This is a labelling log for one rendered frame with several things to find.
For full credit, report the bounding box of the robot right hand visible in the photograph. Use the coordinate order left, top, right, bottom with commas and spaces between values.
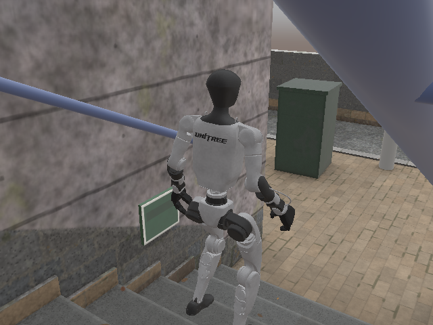
270, 205, 295, 231

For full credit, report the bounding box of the robot left upper arm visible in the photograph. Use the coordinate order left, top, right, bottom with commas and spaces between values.
167, 115, 201, 171

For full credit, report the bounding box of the robot right upper arm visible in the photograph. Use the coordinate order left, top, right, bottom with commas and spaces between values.
238, 124, 263, 192

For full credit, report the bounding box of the robot right thigh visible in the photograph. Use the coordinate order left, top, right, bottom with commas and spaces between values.
225, 212, 263, 287

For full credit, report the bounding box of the robot left forearm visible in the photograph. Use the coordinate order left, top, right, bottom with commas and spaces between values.
167, 161, 185, 194

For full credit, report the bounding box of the right robot shin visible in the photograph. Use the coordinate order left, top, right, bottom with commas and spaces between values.
233, 272, 260, 325

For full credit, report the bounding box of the robot right forearm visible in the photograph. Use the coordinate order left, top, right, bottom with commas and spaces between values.
255, 176, 288, 215

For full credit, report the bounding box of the robot left hand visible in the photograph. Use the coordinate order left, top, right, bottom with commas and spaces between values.
171, 188, 192, 215

